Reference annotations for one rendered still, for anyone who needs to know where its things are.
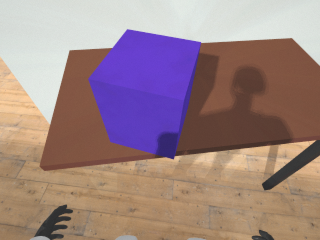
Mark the table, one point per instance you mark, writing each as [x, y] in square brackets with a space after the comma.
[245, 94]

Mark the carton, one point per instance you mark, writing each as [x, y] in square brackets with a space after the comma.
[142, 89]

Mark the robot right hand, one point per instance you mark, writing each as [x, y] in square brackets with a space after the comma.
[264, 236]

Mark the robot left hand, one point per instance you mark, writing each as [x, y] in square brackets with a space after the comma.
[49, 226]

